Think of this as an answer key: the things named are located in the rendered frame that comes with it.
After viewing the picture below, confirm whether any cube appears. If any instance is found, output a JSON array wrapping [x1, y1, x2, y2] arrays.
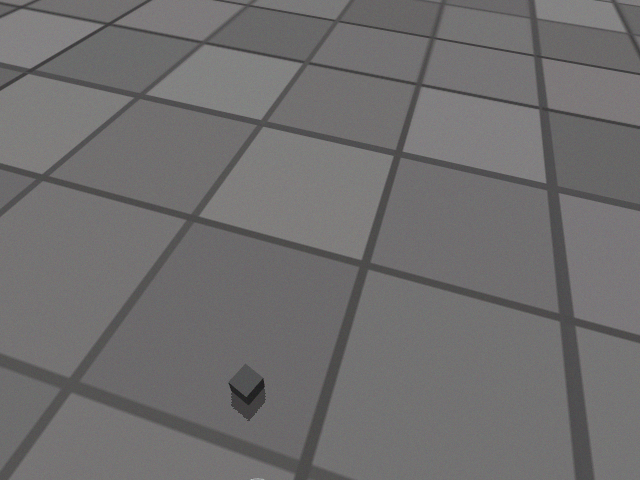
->
[[228, 364, 265, 406]]

